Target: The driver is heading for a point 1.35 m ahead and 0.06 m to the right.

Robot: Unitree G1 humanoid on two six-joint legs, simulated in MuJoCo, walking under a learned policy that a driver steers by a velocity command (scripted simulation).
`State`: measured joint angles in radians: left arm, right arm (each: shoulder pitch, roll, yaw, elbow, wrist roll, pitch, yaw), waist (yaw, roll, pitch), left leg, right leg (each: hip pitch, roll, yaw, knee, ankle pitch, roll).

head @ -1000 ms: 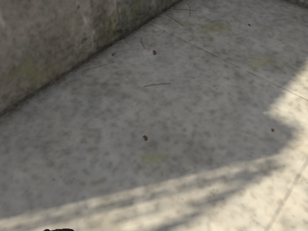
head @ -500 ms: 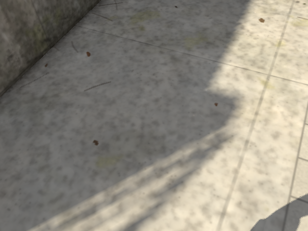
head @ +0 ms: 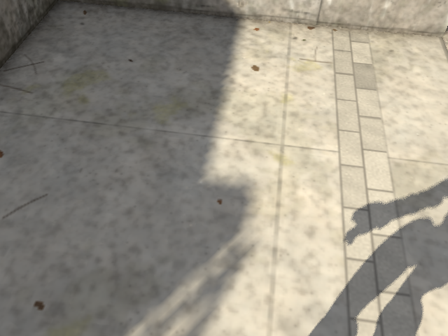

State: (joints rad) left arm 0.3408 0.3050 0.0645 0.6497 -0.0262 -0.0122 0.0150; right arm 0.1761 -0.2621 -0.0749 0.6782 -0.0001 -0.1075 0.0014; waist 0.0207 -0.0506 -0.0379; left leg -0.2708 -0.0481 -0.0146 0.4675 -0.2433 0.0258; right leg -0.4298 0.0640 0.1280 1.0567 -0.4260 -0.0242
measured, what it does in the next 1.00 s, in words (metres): walks ahead, turning right: right foot, then left foot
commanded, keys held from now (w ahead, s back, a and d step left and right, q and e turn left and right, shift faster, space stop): w+e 0.24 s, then w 0.76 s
